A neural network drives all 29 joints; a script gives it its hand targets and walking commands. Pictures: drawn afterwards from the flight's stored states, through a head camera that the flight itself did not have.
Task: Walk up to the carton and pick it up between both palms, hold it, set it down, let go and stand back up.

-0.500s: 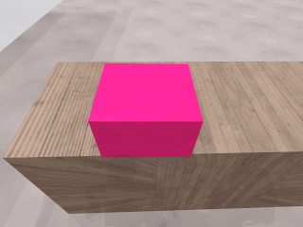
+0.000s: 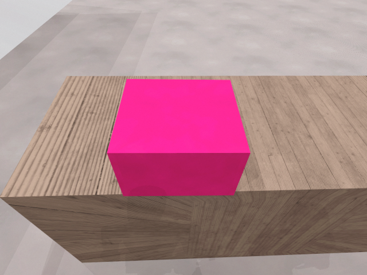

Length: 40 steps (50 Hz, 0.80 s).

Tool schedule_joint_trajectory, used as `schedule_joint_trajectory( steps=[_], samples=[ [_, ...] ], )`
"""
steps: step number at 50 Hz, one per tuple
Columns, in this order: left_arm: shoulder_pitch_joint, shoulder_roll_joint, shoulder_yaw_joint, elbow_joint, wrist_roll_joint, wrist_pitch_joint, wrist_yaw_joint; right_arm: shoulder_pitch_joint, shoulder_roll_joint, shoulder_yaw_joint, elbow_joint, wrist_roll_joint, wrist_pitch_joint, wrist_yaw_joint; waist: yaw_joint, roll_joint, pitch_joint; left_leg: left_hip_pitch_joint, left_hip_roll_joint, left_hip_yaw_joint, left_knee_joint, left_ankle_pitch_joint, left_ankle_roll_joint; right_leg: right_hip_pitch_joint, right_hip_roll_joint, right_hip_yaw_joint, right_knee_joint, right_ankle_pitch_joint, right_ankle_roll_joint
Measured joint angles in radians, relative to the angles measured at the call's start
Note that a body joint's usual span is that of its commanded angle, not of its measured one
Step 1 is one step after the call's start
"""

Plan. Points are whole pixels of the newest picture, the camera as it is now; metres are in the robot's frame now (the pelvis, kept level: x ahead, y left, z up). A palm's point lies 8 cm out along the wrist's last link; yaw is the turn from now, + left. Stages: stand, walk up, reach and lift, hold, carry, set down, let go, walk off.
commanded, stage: walk up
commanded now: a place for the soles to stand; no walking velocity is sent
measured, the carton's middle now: (178, 135) +0.48 +0.01 +0.01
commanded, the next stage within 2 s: reach and lift in 0.28 s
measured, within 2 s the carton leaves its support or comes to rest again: neither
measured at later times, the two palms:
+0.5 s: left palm out of the picture +0.15 +0.23 -0.10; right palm out of the picture +0.14 -0.25 -0.11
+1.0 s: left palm out of the picture +0.13 +0.24 -0.05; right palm out of the picture +0.12 -0.23 -0.05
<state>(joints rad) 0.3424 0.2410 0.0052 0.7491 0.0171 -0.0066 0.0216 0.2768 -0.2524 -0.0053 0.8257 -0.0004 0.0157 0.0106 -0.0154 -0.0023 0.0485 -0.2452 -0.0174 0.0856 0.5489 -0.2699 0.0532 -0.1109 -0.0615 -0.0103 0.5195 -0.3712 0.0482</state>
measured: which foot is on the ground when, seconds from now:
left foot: down 0.00-1.00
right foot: down 0.00-1.00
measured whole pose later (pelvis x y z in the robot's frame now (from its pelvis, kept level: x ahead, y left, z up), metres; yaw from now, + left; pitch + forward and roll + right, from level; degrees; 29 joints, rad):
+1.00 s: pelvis -0.04 -0.03 +0.01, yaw -1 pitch -6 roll +0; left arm 0.17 0.32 0.08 0.46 -0.09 0.19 -0.03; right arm 0.23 -0.08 -0.03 0.47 -0.01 -0.01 -0.05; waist 0.03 -0.03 0.11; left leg -0.16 0.04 0.08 0.43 -0.15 0.00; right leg -0.07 0.00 -0.01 0.46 -0.28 -0.01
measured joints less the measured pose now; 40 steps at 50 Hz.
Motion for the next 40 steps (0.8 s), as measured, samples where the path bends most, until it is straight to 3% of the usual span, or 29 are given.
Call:
schedule_joint_trajectory(
  steps=[15,17,19,23,26,28,35,40],
  samples=[
    [-0.004,0.001,-0.002,0.021,-0.005,0.019,-0.002,-0.008,0.001,-0.006,0.017,-0.009,-0.006,0.001,0.003,-0.002,0.006,-0.003,-0.004,-0.007,-0.01,0.013,-0.001,-0.001,-0.003,-0.008,-0.007,0.009,-0.004],
    [-0.06,0.022,-0.017,-0.002,-0.03,0.141,-0.001,-0.074,0.019,-0.064,0.079,-0.059,-0.049,0.02,0.012,-0.003,-0.007,-0.084,0.006,-0.004,0.059,-0.007,-0.011,-0.088,0.002,-0.005,0.075,-0.018,-0.021],
    [-0.151,0.042,-0.021,-0.047,-0.037,0.274,0.001,-0.161,0.029,-0.101,0.106,-0.071,-0.063,0.043,0.013,-0.009,0.018,-0.15,0.01,-0.01,0.14,-0.031,-0.013,-0.155,0.002,-0.008,0.167,-0.052,-0.012],
    [-0.28,0.036,0.006,-0.233,-0.009,0.422,-0.004,-0.282,0.03,-0.104,0.076,-0.01,-0.086,0.059,0.01,0.002,0.089,-0.185,0.033,-0.039,0.224,-0.051,-0.018,-0.168,0.026,-0.033,0.22,-0.064,-0.013],
    [-0.282,0.007,0.03,-0.355,0.016,0.421,-0.02,-0.288,0.036,-0.055,0.014,0.048,-0.102,0.049,0.001,0.0,0.12,-0.111,0.05,-0.05,0.161,-0.022,-0.027,-0.084,0.049,-0.042,0.13,-0.018,-0.024],
    [-0.261,-0.007,0.036,-0.372,0.033,0.408,-0.027,-0.262,0.039,-0.018,-0.02,0.063,-0.098,0.038,-0.004,-0.013,0.107,-0.054,0.051,-0.046,0.086,0.012,-0.036,-0.03,0.053,-0.039,0.055,0.018,-0.031],
    [-0.197,-0.013,0.069,-0.27,0.03,0.349,-0.039,-0.122,0.061,-0.004,-0.138,0.022,-0.066,-0.005,0.011,-0.049,0.077,0.089,0.047,-0.025,-0.09,0.093,-0.052,0.078,0.052,-0.023,-0.066,0.076,-0.047],
    [-0.155,0.021,0.088,-0.265,-0.015,0.287,-0.038,-0.035,0.109,-0.014,-0.24,0.003,-0.04,-0.025,0.031,-0.055,0.079,0.111,0.05,-0.018,-0.129,0.118,-0.059,0.081,0.056,-0.016,-0.071,0.084,-0.055]
  ],
)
